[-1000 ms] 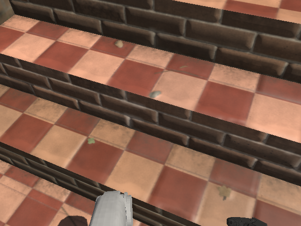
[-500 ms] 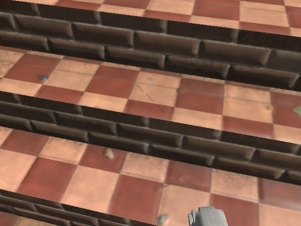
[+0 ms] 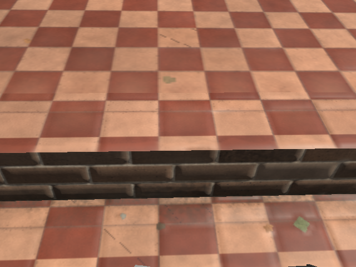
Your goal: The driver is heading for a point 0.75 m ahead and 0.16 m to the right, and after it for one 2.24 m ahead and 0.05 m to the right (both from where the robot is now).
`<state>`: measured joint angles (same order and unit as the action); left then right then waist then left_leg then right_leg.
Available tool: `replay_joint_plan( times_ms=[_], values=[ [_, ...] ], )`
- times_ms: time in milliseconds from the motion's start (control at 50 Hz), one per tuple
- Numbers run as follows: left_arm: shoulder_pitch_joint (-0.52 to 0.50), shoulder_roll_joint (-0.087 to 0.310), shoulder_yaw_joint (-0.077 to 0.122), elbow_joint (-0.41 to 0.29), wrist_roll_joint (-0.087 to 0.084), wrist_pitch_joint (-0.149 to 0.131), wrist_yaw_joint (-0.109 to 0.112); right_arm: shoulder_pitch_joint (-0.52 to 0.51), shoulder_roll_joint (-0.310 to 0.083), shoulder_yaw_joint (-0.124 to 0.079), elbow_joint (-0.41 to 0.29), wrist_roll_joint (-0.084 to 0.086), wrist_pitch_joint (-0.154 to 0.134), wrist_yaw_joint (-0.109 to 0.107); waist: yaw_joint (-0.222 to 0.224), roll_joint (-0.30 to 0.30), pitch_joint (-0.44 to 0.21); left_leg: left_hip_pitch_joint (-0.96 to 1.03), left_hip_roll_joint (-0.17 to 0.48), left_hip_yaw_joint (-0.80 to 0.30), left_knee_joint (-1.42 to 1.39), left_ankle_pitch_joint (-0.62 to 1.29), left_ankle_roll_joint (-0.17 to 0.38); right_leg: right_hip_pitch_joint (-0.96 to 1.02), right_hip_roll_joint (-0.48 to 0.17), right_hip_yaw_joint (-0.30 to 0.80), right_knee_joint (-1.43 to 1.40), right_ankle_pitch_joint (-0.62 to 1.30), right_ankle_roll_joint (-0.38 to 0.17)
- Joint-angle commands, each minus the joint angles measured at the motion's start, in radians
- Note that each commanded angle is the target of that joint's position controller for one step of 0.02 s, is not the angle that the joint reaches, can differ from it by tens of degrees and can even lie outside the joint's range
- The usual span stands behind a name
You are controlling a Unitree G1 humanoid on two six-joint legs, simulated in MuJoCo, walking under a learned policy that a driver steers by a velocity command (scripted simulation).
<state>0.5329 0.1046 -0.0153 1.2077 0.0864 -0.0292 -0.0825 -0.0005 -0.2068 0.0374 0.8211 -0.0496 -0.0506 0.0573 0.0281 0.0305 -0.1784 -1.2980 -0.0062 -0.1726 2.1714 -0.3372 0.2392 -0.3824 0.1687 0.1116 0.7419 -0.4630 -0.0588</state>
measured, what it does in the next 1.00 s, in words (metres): climbs, turning right: left foot 0.20 m higher, then right foot 0.20 m higher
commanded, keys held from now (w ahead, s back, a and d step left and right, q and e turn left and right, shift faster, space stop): w+e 0.96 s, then w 0.04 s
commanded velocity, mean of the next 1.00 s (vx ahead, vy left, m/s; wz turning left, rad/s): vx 0.50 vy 0.00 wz -0.59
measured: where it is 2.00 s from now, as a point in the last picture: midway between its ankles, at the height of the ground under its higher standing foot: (248, 112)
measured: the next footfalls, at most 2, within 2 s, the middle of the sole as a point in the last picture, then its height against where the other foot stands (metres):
left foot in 0.10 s outside the picture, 0.20 m higher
right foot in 0.70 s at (241, 245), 0.20 m higher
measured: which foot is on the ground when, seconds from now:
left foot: up 0.00-0.08, down 0.10-0.72, up 0.74-1.00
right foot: down 0.00-0.14, up 0.16-0.68, down 0.70-1.00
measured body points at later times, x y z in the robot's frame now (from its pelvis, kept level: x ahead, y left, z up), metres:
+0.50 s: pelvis +0.25 +0.06 +0.23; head +0.23 +0.07 +0.68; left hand +0.47 +0.18 +0.11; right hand +0.08 -0.09 +0.08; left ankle +0.20 +0.16 -0.50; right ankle +0.30 -0.11 -0.15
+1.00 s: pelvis +0.51 -0.06 +0.42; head +0.50 -0.02 +0.87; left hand +0.50 +0.18 +0.26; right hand +0.54 -0.33 +0.33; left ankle +0.65 +0.02 +0.06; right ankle +0.43 -0.11 -0.30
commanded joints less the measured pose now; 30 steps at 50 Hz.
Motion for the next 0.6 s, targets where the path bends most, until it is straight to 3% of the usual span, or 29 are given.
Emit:
replay_joint_plan(
  times_ms=[20,40,60,80,100,120,140,160,180,200,220,240,260,280,300,320,340,360,380,400,420,460,500,520,540,560,580,600],
  values=[
    [-0.099,0.107,0.011,-0.068,0.042,-0.055,0.004,-0.305,-0.034,0.024,-0.195,0.007,0.004,-0.036,-0.029,0.076,0.061,0.053,0.061,0.098,-0.266,-0.045,-0.018,-0.21,-0.184,0.274,-0.368,0.15,-0.121],
    [-0.085,0.151,0.028,-0.087,0.014,-0.07,0.004,-0.389,-0.055,0.019,-0.243,0.012,0.011,-0.049,-0.009,0.022,0.022,0.152,0.075,0.141,-0.438,-0.051,-0.052,-0.235,-0.165,0.233,-0.396,0.253,-0.119],
    [-0.127,0.242,0.053,-0.103,-0.032,-0.044,-0.026,-0.476,0.008,0.05,-0.307,0.009,0.052,-0.038,-0.083,-0.085,0.021,0.634,0.036,0.247,-0.692,-0.242,-0.121,-0.554,-0.23,0.269,-0.696,0.422,-0.219],
    [-0.108,0.27,0.058,-0.147,-0.067,-0.082,-0.032,-0.459,0.021,0.035,-0.317,0.031,0.048,-0.014,-0.1,-0.175,0.06,0.825,-0.032,0.376,-0.636,-0.209,-0.21,-0.618,-0.301,0.347,-0.698,0.918,-0.297],
    [-0.163,0.297,0.069,-0.149,-0.07,-0.11,-0.047,-0.253,-0.043,0.01,-0.226,0.059,0.054,-0.016,-0.168,-0.187,-0.015,0.812,-0.068,0.311,-0.68,0.02,-0.182,-0.366,-0.354,0.289,-0.551,1.574,-0.248],
    [-0.236,0.339,0.095,-0.195,-0.118,-0.125,-0.056,-0.043,-0.137,-0.031,-0.157,0.031,0.057,-0.018,-0.253,-0.167,-0.1,0.765,-0.101,0.272,-0.959,0.007,-0.147,-0.045,-0.325,0.198,-0.302,2.01,-0.21],
    [-0.142,0.187,0.073,-0.192,-0.047,-0.138,-0.063,0.247,-0.199,-0.058,-0.042,0.027,0.059,-0.034,-0.235,0.121,-0.381,1.132,0.065,-0.147,-1.135,0.233,0.041,-0.168,-0.251,0.195,0.096,1.796,-0.16],
    [-0.078,0.041,0.038,-0.159,0.014,-0.113,-0.084,0.418,-0.256,-0.075,0.023,-0.024,0.075,-0.046,-0.258,0.335,-0.378,1.315,0.249,-0.654,-1.572,-0.125,0.176,-0.462,-0.069,0.177,0.411,0.812,-0.138],
    [-0.111,0.089,0.064,-0.08,-0.022,-0.087,-0.09,0.425,-0.258,-0.077,0.051,-0.042,0.074,-0.037,-0.294,0.354,-0.113,1.096,0.293,-0.898,-1.794,-0.743,0.143,-0.668,-0.025,0.256,1.022,0.537,-0.121],
    [-0.14,0.1,0.07,-0.098,-0.077,-0.08,-0.075,0.315,-0.264,-0.081,0.084,0.006,0.041,-0.031,-0.188,0.256,0.092,0.964,0.286,-0.734,-1.762,-0.828,0.064,-0.827,-0.061,0.187,1.134,0.587,-0.142],
    [-0.148,0.086,0.063,-0.086,-0.072,-0.07,-0.05,0.231,-0.156,-0.065,0.113,0.018,0.026,-0.024,-0.117,0.128,0.108,0.865,0.289,-0.535,-1.676,-0.628,0.038,-0.807,-0.094,0.162,1.171,0.629,-0.17],
    [-0.199,0.092,0.067,-0.115,-0.065,-0.056,-0.031,0.208,-0.001,-0.031,0.158,0.023,0.022,-0.025,-0.088,-0.036,0.074,0.853,0.289,-0.4,-1.66,-0.442,0.013,-0.786,-0.103,0.173,1.189,0.615,-0.197],
    [-0.221,0.063,0.05,-0.131,-0.065,-0.047,-0.027,0.151,0.108,-0.002,0.185,0.021,0.016,-0.036,-0.044,-0.042,0.047,0.848,0.282,-0.323,-1.667,-0.287,-0.018,-0.78,-0.127,0.186,1.226,0.601,-0.202],
    [-0.256,0.015,0.035,-0.159,-0.066,-0.033,-0.029,0.123,0.136,-0.001,0.201,0.022,0.01,-0.043,-0.015,-0.05,0.084,0.84,0.254,-0.227,-1.708,-0.179,-0.04,-0.832,-0.123,0.184,1.267,0.562,-0.221],
    [-0.263,-0.013,0.023,-0.166,-0.07,-0.027,-0.032,0.111,0.135,-0.006,0.216,0.012,-0.003,-0.047,0.011,-0.043,0.101,0.853,0.232,-0.11,-1.734,-0.105,-0.058,-0.883,-0.127,0.172,1.288,0.527,-0.227],
    [-0.297,0.001,0.008,-0.198,-0.068,-0.021,-0.038,0.147,0.133,-0.007,0.24,-0.014,-0.019,-0.042,0.03,-0.068,0.079,0.886,0.222,0.006,-1.761,-0.036,-0.081,-0.93,-0.155,0.117,1.258,0.566,-0.227],
    [-0.337,-0.007,-0.001,-0.21,-0.078,-0.021,-0.04,0.176,0.122,-0.014,0.253,-0.045,-0.027,-0.031,0.031,-0.065,0.093,0.887,0.198,0.122,-1.791,0.041,-0.112,-0.946,-0.158,0.086,1.282,0.57,-0.246],
    [-0.354,0.025,-0.001,-0.224,-0.08,-0.018,-0.046,0.155,0.102,-0.02,0.231,-0.044,-0.035,-0.024,0.03,-0.054,0.081,0.859,0.199,0.18,-1.847,0.044,-0.086,-0.913,-0.171,0.029,1.236,0.547,-0.227],
    [-0.4,0.052,-0.003,-0.246,-0.077,-0.009,-0.048,0.165,0.091,-0.019,0.219,-0.056,-0.041,-0.023,0.025,-0.046,0.079,0.83,0.2,0.218,-1.891,0.025,-0.08,-0.898,-0.196,-0.002,1.191,0.566,-0.208],
    [-0.444,0.055,-0.009,-0.245,-0.077,-0.003,-0.059,0.262,0.061,-0.019,0.259,-0.066,-0.034,-0.02,-0.016,0.044,0.086,0.886,0.223,0.185,-1.927,0.036,-0.033,-0.974,-0.177,-0.055,1.481,0.465,-0.212],
    [-0.483,0.035,-0.023,-0.281,-0.09,0.002,-0.044,0.314,0.057,-0.015,0.296,-0.087,-0.026,-0.018,-0.005,0.038,0.13,0.97,0.251,0.168,-1.943,-0.015,-0.036,-1.139,-0.173,-0.011,1.568,0.421,-0.242],
    [-0.605,0.034,-0.05,-0.351,-0.086,0.006,-0.01,0.449,0.066,0.006,0.351,-0.118,-0.029,-0.015,-0.059,-0.035,0.162,1.197,0.307,0.143,-1.976,0.041,-0.031,-1.359,-0.18,0.046,1.481,0.43,-0.288],
    [-0.652,0.038,-0.06,-0.395,-0.095,0.018,-0.001,0.523,0.078,0.021,0.383,-0.119,-0.04,-0.005,-0.059,-0.001,0.136,1.291,0.304,0.21,-2.007,0.132,-0.038,-1.39,-0.207,-0.006,1.414,0.454,-0.299],
    [-0.734,0.069,-0.055,-0.43,-0.08,0.029,0.004,0.554,0.073,0.022,0.389,-0.119,-0.046,0.005,-0.072,0.0,0.127,1.277,0.285,0.273,-2.054,0.15,-0.037,-1.323,-0.235,-0.091,1.27,0.463,-0.286],
    [-0.792,0.074,-0.056,-0.461,-0.084,0.054,0.009,0.623,0.085,0.03,0.414,-0.128,-0.045,0.02,-0.092,0.009,0.131,1.274,0.293,0.279,-2.073,0.196,-0.035,-1.304,-0.257,-0.11,1.179,0.512,-0.274],
    [-0.857,0.078,-0.052,-0.49,-0.065,0.082,-0.002,0.633,0.061,0.029,0.399,-0.111,-0.047,0.036,-0.088,0.058,0.135,1.206,0.297,0.335,-2.143,0.288,-0.026,-1.206,-0.284,-0.229,1.158,0.462,-0.258],
    [-0.942,0.079,-0.056,-0.535,-0.076,0.103,-0.004,0.611,0.066,0.031,0.407,-0.101,-0.04,0.057,-0.074,0.035,0.167,1.113,0.329,0.359,-2.209,0.426,-0.044,-1.077,-0.313,-0.259,1.066,0.345,-0.254],
    [-0.894,0.053,-0.058,-0.538,-0.066,0.123,-0.03,0.534,0.008,0.022,0.372,-0.056,-0.048,0.063,-0.001,0.072,0.127,0.976,0.312,0.444,-2.188,0.814,-0.028,-0.81,-0.278,-0.362,1.008,0.338,-0.248]
  ],
)
Over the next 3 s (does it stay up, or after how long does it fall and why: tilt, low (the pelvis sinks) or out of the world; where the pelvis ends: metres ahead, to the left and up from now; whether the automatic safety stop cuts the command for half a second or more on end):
stays up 0.99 -0.10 0.60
